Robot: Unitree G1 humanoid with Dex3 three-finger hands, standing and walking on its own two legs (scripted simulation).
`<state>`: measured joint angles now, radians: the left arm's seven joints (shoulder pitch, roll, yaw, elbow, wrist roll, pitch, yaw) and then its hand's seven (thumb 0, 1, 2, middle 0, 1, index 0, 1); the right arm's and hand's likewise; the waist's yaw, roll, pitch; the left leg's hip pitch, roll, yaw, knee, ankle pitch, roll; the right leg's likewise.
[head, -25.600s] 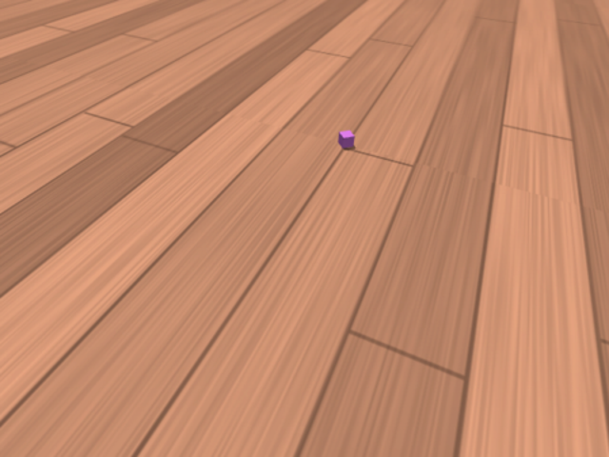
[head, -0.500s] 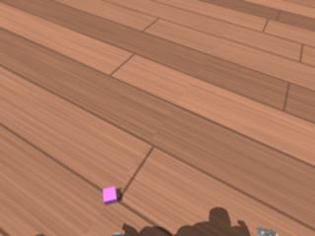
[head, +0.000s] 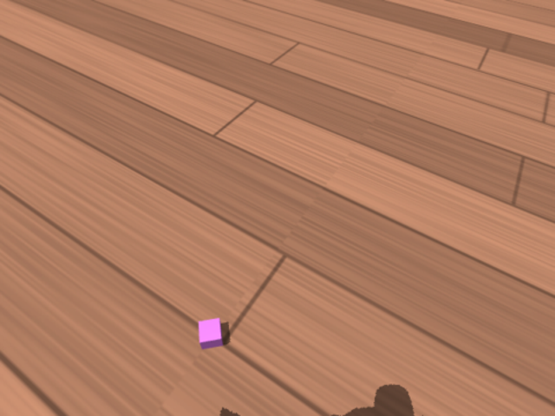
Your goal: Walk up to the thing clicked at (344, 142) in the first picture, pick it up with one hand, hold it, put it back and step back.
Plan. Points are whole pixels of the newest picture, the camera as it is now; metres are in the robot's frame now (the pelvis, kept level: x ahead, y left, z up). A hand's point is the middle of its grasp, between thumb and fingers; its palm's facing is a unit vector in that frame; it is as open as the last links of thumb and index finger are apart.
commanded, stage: walk up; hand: left
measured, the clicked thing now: (210, 333) +0.50 +0.20 -0.72
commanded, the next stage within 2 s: none
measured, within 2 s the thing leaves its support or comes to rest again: neither
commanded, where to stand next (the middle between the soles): +0.14 -0.02 m, yaw -5 degrees
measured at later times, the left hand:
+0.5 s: hand out of the picture +0.04 +0.25 -0.13, palm faces +0.01 -0.94 -0.35, open 7.4 cm
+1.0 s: hand out of the picture +0.11 +0.24 -0.13, palm faces +0.02 -0.94 -0.33, open 7.4 cm
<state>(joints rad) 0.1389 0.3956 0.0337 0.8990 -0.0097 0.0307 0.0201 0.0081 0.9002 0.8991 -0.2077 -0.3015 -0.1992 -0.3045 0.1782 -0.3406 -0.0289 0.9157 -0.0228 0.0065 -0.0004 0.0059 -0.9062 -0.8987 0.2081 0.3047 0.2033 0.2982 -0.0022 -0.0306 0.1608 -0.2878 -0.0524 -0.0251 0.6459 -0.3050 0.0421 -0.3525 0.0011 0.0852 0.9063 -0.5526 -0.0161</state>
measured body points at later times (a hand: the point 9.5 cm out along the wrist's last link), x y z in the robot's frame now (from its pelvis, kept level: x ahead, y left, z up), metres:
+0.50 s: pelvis -0.02 -0.01 +0.02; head -0.02 -0.02 +0.47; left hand +0.04 +0.29 -0.11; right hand +0.06 -0.31 -0.11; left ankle +0.03 +0.10 -0.72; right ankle -0.02 -0.14 -0.72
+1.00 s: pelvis +0.01 -0.01 +0.02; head +0.01 -0.01 +0.47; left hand +0.11 +0.29 -0.10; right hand +0.11 -0.31 -0.10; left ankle +0.03 +0.10 -0.72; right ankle -0.02 -0.14 -0.72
